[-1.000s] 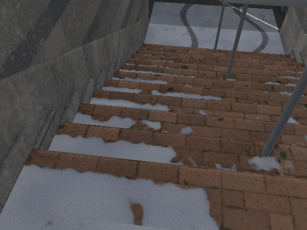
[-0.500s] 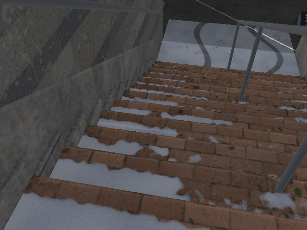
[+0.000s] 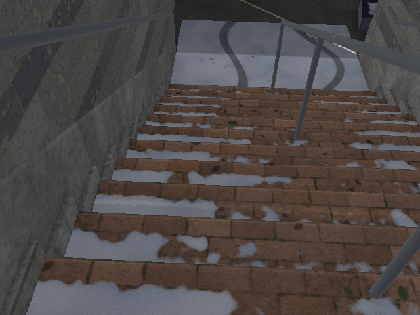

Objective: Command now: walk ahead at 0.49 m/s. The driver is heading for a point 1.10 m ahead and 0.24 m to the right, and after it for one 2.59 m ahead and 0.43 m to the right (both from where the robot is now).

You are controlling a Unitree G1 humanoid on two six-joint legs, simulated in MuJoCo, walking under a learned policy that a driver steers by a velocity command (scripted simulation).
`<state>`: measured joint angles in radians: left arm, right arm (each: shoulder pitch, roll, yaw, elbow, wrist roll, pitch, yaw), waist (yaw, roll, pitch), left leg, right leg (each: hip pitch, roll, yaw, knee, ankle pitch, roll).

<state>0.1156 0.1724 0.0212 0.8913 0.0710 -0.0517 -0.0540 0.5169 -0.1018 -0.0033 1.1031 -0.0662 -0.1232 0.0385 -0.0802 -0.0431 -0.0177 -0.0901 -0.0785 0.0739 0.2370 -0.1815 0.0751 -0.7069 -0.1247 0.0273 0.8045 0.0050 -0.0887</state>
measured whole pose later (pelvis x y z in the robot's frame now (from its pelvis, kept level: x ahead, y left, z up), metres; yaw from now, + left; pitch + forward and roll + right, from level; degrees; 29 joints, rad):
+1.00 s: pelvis +0.27 -0.06 -0.01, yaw -1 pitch +0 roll -1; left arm 0.22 0.18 0.06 1.00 -0.01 -0.05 -0.11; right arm 0.24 -0.15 -0.05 1.06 -0.01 -0.02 0.08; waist -0.01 0.00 0.04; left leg -0.23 0.05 0.05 0.47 -0.24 -0.01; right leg -0.16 0.05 -0.05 0.41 -0.25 -0.05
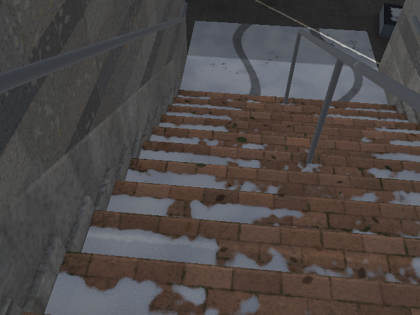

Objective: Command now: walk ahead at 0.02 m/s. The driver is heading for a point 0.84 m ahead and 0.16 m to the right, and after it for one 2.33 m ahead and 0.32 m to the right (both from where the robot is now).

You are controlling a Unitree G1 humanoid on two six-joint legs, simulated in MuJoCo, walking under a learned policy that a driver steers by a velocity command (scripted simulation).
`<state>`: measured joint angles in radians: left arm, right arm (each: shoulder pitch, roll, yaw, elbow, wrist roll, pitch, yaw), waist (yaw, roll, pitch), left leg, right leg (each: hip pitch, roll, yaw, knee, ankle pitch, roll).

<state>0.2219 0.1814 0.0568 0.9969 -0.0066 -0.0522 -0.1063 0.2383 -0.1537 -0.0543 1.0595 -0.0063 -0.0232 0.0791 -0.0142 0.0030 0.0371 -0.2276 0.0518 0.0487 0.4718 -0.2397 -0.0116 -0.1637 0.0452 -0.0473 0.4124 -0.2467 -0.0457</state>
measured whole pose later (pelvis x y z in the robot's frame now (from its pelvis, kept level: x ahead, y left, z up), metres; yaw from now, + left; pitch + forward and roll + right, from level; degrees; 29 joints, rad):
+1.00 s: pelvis +0.28 -0.02 -0.16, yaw +2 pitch +1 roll +4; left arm 0.16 0.16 0.03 0.94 0.08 -0.08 -0.05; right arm 0.66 -0.11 0.02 1.14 -0.07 -0.06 0.07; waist -0.09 -0.04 -0.01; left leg -0.26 -0.03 -0.03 1.59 -0.85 0.02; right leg -0.28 -0.06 -0.05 0.39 -0.16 -0.05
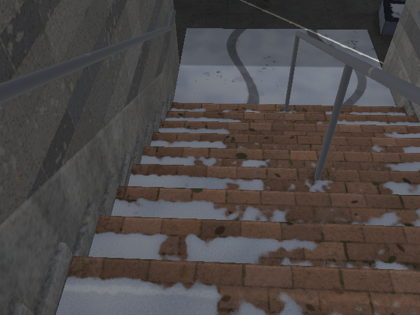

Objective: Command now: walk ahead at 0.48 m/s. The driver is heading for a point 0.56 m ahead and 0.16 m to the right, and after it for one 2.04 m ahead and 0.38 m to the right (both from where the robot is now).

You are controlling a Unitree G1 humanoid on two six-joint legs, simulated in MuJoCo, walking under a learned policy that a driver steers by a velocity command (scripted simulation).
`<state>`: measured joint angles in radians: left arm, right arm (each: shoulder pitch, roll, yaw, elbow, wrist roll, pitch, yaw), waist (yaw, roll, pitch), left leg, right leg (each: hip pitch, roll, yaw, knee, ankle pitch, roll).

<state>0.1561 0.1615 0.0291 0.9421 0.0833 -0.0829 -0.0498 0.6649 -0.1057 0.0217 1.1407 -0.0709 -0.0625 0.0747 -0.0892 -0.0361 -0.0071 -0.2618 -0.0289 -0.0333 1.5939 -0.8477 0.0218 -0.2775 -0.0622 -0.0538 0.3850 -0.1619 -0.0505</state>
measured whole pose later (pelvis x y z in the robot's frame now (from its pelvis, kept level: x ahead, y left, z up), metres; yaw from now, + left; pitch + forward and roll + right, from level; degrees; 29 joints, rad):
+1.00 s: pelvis +0.50 +0.02 -0.24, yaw -21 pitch +0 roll +4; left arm 0.11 0.19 0.00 0.88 0.09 -0.05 -0.11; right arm 0.69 -0.06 0.08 1.17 -0.12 -0.13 0.00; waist -0.11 -0.05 0.01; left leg -0.03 0.05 0.36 0.77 -0.72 -0.02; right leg -0.62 -0.14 0.03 0.61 0.40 -0.11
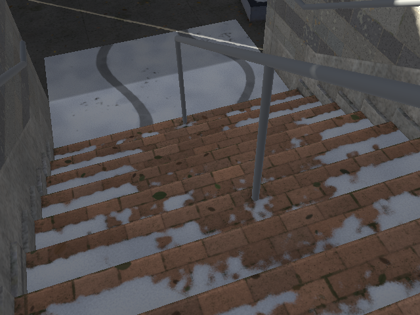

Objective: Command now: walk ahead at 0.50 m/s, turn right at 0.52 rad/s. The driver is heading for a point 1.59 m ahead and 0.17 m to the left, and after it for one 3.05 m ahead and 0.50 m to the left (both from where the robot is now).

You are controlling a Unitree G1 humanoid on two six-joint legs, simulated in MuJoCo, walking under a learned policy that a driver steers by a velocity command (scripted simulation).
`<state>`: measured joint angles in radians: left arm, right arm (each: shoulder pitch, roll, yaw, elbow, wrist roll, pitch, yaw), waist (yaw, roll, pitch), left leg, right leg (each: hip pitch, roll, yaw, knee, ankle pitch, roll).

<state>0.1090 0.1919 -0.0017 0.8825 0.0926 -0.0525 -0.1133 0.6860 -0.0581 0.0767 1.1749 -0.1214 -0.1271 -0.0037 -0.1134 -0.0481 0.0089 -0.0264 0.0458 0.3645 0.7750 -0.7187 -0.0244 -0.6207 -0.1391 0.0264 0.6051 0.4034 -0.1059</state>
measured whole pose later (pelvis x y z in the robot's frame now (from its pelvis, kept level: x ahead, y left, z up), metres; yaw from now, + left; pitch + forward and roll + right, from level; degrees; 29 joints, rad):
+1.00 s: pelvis +0.59 -0.01 -0.29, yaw -7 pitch +0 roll +1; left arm 0.09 0.18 0.03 0.99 0.03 0.02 0.00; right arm 0.55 -0.19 -0.02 1.06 -0.01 -0.04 0.00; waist -0.05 -0.01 -0.03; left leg -0.14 -0.04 0.08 0.62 -0.47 0.05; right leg -0.63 -0.05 -0.05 1.00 -0.07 -0.05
